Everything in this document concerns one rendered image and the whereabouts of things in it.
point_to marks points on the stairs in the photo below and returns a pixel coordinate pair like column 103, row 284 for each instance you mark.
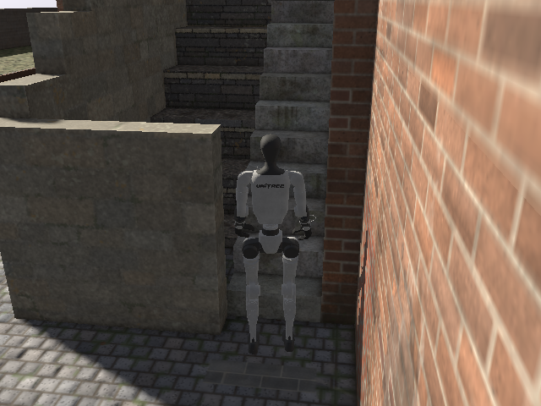
column 295, row 93

